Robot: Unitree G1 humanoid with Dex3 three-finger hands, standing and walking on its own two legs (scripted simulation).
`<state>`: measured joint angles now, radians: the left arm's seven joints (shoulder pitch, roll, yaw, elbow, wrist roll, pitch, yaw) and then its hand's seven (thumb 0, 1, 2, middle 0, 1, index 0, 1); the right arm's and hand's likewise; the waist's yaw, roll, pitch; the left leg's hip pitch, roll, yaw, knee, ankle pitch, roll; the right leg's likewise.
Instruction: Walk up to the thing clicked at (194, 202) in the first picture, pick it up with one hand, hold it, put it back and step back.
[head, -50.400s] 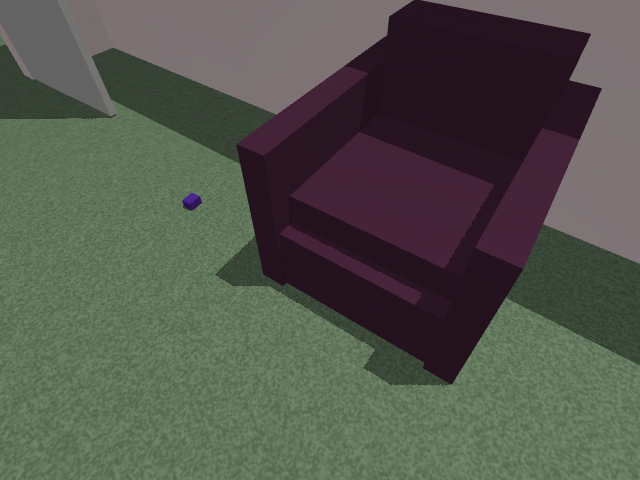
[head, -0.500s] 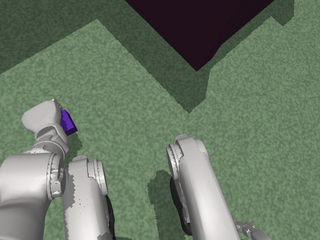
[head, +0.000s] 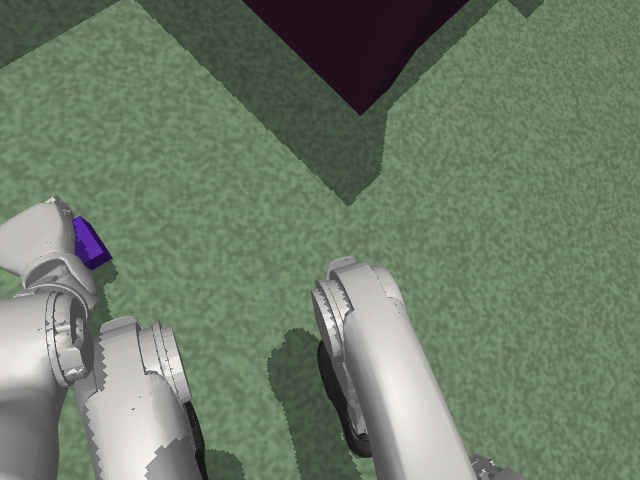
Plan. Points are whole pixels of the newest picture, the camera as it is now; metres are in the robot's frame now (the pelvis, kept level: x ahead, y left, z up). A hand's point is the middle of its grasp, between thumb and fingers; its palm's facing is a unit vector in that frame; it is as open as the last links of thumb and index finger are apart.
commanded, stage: rest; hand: left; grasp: from above
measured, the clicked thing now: (80, 246) +0.45 +0.24 -0.25
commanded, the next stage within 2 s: open in 0.70 s
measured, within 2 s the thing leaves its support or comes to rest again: rests again in 0.42 s
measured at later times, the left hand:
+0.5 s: hand (68, 263) +0.42 +0.25 -0.24, palm faces -0.37 -0.22 -0.90, open 9.0 cm
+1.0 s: hand (67, 262) +0.43 +0.25 -0.24, palm faces -0.37 -0.21 -0.91, open 8.9 cm
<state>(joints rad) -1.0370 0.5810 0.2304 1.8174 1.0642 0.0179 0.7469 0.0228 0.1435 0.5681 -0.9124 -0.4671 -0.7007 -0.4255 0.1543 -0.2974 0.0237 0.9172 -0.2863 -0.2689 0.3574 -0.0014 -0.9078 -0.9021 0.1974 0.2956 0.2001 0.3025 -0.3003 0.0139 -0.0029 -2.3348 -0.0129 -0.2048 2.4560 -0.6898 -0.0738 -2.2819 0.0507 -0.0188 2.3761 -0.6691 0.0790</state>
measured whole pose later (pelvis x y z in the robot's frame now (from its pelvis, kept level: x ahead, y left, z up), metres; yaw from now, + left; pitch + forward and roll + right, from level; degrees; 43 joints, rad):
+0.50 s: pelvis +0.00 +0.01 -0.01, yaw -4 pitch +28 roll -12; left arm -1.06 0.71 0.18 1.90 1.07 -0.03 0.83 0.07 0.24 0.42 -1.05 -0.36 -0.76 -0.27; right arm 0.12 -0.31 0.13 0.87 -0.31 -0.37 0.44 0.00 -0.91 -0.90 0.20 0.30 0.20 0.30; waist -0.35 -0.05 0.10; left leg -2.33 -0.02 -0.27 2.52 -0.69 -0.06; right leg -2.24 0.06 -0.07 2.37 -0.66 0.08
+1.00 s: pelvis -0.01 +0.02 +0.00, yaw -5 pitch +26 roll -14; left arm -1.07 0.74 0.10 1.88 1.03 0.00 0.84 0.04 0.25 0.29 -0.97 -0.24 -0.81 -0.21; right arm 0.09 -0.34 0.18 0.83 -0.28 -0.42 0.47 0.00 -0.91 -0.91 0.20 0.30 0.20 0.30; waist -0.36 -0.09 0.15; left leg -2.30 -0.02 -0.30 2.50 -0.69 -0.06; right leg -2.18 0.06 -0.11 2.32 -0.64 0.09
